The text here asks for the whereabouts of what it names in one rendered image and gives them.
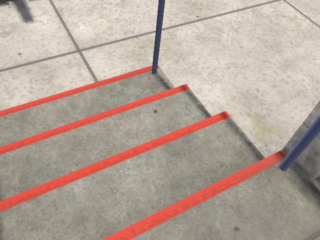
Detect stairs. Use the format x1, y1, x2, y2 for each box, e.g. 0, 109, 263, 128
0, 65, 265, 240

